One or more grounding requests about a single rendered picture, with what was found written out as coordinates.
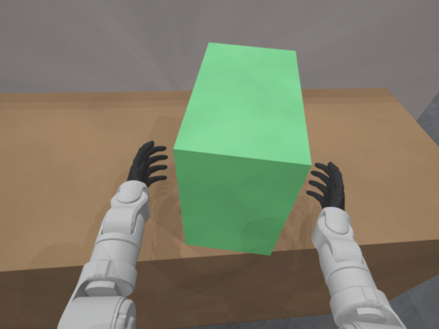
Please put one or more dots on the carton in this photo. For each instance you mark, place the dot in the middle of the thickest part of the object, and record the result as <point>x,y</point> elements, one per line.
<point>242,151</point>

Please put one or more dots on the left robot hand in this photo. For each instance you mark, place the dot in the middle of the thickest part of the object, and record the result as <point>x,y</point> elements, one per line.
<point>140,169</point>

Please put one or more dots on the pedestal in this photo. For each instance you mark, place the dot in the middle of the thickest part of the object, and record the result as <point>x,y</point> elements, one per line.
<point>63,157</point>

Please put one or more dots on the left robot upper arm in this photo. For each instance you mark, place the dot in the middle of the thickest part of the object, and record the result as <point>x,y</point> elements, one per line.
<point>110,312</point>

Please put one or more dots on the left robot forearm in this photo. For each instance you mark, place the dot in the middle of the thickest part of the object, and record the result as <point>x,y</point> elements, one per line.
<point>111,270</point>

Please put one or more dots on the right robot hand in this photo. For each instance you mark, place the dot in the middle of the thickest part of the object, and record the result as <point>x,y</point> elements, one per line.
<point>334,191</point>

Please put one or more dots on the right robot forearm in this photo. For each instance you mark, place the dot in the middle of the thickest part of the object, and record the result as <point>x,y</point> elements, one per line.
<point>354,295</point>

